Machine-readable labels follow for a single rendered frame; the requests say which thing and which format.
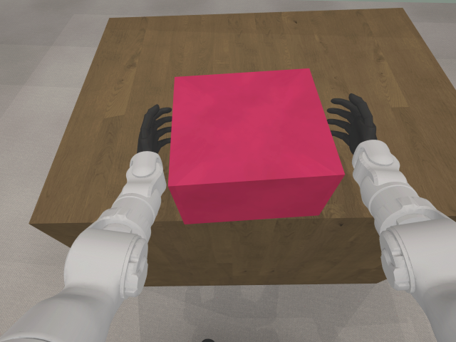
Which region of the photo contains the robot right upper arm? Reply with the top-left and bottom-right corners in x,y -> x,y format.
380,218 -> 456,342

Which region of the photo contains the robot left hand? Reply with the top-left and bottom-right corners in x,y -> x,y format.
137,104 -> 172,154

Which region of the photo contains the robot left forearm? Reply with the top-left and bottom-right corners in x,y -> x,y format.
64,151 -> 166,285

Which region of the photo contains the carton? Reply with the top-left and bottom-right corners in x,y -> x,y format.
168,68 -> 345,224

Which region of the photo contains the robot left upper arm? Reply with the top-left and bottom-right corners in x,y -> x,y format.
0,228 -> 148,342

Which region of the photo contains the pedestal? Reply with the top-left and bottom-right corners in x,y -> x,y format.
29,8 -> 456,286

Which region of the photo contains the robot right hand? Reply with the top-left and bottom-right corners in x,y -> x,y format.
327,93 -> 377,154

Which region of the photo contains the robot right forearm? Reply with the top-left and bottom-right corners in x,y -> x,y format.
352,140 -> 456,236

